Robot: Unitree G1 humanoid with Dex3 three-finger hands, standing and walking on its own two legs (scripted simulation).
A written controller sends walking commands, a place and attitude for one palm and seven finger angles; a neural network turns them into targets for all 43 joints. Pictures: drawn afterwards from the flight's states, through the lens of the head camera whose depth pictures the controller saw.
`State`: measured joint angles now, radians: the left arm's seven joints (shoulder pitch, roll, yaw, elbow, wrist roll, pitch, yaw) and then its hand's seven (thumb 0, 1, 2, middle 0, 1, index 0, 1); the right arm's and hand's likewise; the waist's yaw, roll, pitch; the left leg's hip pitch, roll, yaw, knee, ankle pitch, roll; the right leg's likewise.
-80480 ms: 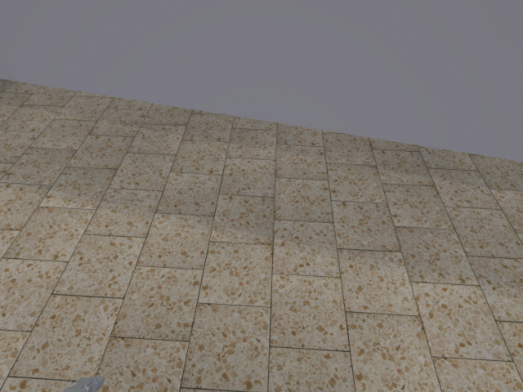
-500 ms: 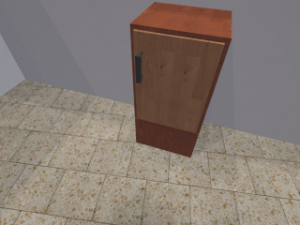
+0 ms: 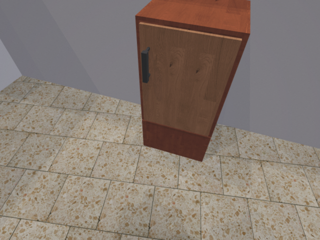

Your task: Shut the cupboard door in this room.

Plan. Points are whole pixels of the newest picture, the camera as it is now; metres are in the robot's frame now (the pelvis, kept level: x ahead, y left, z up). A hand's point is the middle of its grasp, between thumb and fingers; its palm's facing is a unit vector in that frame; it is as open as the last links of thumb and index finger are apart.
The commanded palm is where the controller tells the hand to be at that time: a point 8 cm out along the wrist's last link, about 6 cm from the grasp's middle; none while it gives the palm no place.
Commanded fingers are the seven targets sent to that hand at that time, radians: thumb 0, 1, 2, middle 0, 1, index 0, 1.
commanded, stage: look to check the result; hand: left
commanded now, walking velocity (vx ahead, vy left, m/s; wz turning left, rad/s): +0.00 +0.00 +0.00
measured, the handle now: (146, 65) +0.83 +0.11 -0.02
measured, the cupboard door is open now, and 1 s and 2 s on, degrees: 0 0 0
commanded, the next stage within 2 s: stand and wait in 0.24 s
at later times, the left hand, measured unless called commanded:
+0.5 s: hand out of the picture +0.01 +0.18 -0.18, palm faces +0.03 -0.98 -0.20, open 7.4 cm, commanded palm none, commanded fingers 0.00 0.90 0.90 -0.20 -0.30 -0.20 -0.30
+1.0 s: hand out of the picture +0.02 +0.19 -0.17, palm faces +0.02 -0.97 -0.22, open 7.4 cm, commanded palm none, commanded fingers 0.00 0.90 0.90 -0.20 -0.30 -0.20 -0.30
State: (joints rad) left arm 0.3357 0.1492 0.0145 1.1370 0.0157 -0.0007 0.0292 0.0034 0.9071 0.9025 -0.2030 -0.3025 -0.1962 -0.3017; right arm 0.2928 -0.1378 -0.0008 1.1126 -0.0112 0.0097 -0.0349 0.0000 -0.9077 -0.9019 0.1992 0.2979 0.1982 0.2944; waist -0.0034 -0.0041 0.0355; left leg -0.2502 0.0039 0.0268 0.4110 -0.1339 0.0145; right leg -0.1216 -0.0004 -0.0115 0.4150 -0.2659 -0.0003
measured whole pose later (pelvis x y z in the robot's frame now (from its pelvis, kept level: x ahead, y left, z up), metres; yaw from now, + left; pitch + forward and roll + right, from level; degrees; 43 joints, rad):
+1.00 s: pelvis +0.02 +0.00 +0.00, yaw +0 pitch -2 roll +0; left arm 0.27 0.21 0.01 1.14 0.02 -0.01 0.02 0.00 0.91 0.90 -0.20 -0.30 -0.20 -0.30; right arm 0.21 -0.21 0.00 1.13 -0.01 0.00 -0.03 0.00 -0.91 -0.90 0.20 0.30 0.20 0.29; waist 0.00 -0.01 0.04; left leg -0.18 0.00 0.03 0.36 -0.15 0.01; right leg -0.04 0.00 -0.01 0.34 -0.26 0.00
